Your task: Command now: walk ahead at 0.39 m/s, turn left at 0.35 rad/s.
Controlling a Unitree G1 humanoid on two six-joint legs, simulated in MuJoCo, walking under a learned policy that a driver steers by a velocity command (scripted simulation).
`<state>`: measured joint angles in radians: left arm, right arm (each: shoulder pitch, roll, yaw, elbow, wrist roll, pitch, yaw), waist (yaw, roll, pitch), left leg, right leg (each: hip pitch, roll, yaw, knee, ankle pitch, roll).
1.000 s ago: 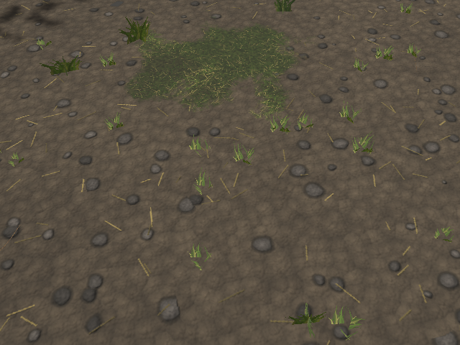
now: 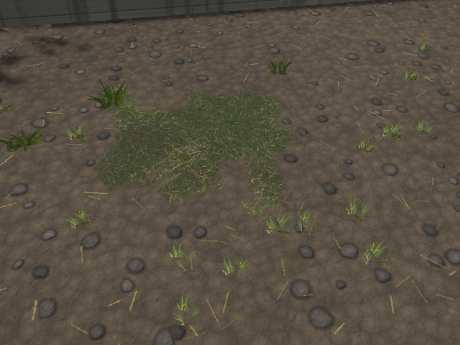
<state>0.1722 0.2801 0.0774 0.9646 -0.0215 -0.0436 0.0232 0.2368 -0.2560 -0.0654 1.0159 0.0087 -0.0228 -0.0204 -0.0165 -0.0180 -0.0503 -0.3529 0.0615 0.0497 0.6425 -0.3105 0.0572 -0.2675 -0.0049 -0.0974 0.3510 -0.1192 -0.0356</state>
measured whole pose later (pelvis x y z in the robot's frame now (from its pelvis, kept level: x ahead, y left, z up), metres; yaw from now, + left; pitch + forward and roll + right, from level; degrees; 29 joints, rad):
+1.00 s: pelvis +0.45 +0.14 -0.03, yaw +33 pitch +2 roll -1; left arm 0.29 0.30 0.07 0.96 -0.01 -0.07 0.00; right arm 0.05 -0.28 -0.07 0.66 0.02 -0.04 0.04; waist 0.06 0.01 0.07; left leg -0.52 -0.01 0.06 0.65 -0.17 0.10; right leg -0.08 -0.09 -0.13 0.87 -0.52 0.03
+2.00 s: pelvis +0.69 +0.29 +0.00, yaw +3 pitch +2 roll -1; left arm 0.14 0.34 0.10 0.68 -0.02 0.05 0.02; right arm 0.19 -0.27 -0.07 0.75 -0.02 -0.01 -0.03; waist -0.01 -0.04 0.02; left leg -0.29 0.01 -0.02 0.49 -0.24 0.00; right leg -0.55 0.11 0.12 1.05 -0.45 0.04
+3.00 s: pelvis +1.04 +0.21 +0.00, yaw -18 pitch +1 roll +1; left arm 0.22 0.30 0.05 0.69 -0.01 -0.05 0.01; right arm 0.32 -0.27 -0.05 0.80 0.00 -0.09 0.03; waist -0.04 -0.05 0.03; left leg -0.18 -0.07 0.05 0.33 -0.17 0.07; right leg -0.63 -0.10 0.05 1.05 -0.24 0.00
